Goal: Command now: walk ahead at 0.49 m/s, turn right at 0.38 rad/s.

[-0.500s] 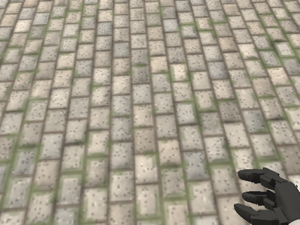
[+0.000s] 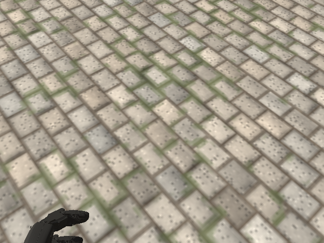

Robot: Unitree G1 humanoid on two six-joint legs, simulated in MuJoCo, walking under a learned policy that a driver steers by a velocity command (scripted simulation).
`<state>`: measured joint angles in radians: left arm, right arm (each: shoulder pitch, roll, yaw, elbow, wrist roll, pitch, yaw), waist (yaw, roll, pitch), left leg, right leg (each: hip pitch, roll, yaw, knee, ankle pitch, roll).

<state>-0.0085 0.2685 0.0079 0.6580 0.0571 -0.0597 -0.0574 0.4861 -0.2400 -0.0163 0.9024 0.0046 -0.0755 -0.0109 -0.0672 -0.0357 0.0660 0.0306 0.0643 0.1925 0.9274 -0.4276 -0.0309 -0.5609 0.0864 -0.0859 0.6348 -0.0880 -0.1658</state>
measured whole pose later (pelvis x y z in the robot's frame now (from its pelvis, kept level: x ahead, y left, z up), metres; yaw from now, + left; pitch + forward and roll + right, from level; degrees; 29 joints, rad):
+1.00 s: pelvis +0.25 +0.05 +0.03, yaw +39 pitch +1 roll +0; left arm 0.15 0.31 0.03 0.70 0.02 0.01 0.05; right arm 0.22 -0.34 -0.10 0.67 -0.01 0.06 0.01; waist -0.02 0.04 0.05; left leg -0.39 -0.24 -0.32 0.63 -0.32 0.00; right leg -0.29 0.07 0.11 0.46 -0.19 -0.03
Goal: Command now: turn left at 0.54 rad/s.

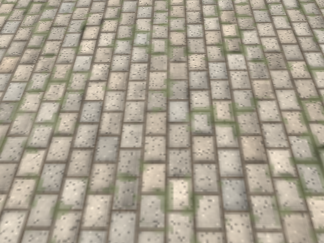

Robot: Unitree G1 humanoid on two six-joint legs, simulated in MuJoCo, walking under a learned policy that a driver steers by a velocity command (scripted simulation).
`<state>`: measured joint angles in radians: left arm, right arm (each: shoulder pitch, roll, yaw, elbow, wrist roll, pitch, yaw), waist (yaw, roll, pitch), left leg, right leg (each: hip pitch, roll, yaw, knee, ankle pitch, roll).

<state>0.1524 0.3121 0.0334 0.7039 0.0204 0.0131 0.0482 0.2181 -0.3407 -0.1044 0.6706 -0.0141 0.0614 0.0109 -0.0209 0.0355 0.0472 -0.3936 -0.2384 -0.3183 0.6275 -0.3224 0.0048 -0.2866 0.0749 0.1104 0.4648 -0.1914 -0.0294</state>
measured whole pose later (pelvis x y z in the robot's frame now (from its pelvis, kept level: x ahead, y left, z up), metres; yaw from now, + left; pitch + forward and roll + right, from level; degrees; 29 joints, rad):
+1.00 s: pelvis +0.47 -0.03 -0.02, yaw -15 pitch +1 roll -1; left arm 0.32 0.34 0.07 0.81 0.02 -0.02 -0.02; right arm 0.22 -0.25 0.02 0.73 -0.06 -0.10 0.01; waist 0.01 0.00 0.04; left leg -0.44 0.06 -0.07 1.35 -0.32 0.00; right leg -0.32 0.21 -0.02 0.56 -0.25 -0.17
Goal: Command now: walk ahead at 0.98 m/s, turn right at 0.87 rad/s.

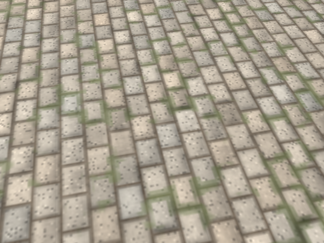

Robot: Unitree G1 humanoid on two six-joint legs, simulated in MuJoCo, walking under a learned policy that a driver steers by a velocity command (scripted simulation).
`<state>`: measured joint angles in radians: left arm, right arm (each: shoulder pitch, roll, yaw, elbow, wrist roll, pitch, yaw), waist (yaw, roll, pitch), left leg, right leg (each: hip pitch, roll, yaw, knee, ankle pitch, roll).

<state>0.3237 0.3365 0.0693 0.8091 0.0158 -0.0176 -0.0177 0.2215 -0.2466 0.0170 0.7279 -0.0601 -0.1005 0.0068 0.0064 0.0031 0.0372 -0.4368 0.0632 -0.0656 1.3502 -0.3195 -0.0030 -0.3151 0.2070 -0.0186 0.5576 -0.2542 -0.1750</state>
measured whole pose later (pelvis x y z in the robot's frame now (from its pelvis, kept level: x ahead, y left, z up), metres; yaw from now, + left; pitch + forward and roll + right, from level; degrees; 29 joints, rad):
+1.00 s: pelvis +0.85 -0.27 +0.01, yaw -53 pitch +1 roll -1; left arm 0.46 0.32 0.06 0.83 0.00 -0.06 -0.01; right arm 0.05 -0.26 0.01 0.58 -0.05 -0.05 0.02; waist 0.07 0.01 0.05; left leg -0.73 0.16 -0.06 0.84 -0.10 -0.05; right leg -0.02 0.22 0.13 0.33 -0.30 -0.18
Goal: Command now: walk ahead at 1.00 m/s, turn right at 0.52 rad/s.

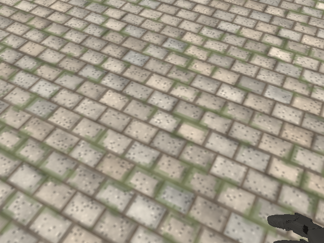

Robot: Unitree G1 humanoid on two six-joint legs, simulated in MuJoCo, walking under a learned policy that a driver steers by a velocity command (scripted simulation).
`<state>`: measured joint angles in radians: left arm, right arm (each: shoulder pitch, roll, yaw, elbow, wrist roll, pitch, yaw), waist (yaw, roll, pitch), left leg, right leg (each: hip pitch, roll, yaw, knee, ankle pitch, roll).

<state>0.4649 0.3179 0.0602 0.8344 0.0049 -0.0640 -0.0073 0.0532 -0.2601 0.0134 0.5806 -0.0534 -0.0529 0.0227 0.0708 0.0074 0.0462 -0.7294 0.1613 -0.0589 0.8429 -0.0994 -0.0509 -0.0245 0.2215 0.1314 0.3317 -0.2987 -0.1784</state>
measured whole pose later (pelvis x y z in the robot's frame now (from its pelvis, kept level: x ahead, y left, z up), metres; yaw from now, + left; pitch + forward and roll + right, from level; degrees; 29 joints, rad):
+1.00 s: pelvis +0.98 -0.10 -0.02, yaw -33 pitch +3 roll +0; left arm 0.50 0.34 0.08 0.89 -0.01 -0.07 -0.01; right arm -0.06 -0.27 0.03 0.56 -0.04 -0.07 0.01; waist 0.15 0.00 0.03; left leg -0.61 0.05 -0.06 0.52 -0.02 -0.02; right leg 0.15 0.17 0.32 0.35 -0.44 -0.18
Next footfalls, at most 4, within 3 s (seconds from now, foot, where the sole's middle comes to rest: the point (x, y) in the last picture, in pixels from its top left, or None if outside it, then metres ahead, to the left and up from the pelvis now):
0.14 left None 0.36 0.16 -0.77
0.62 right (193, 171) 0.78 -0.06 -0.77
1.02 left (198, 97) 1.25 -0.08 -0.77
1.46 right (275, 82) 1.40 -0.53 -0.77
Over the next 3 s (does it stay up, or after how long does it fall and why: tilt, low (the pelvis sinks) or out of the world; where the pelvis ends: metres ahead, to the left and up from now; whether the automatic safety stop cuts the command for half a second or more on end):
stays up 1.60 -0.97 0.00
